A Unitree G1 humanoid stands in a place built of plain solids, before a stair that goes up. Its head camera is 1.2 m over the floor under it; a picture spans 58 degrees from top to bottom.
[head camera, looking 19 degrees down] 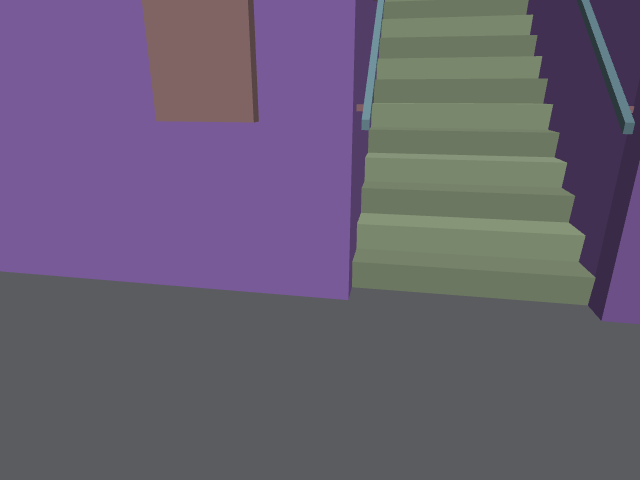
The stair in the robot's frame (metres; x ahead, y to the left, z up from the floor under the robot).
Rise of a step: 0.19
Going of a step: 0.25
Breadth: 1.40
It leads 10 degrees to the right of straight ahead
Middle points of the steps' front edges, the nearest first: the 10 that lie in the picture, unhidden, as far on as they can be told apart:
2.40 -0.89 0.19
2.64 -0.93 0.36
2.90 -0.98 0.55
3.14 -1.03 0.73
3.39 -1.07 0.91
3.64 -1.12 1.10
3.87 -1.16 1.29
4.13 -1.21 1.48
4.38 -1.25 1.67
4.62 -1.30 1.87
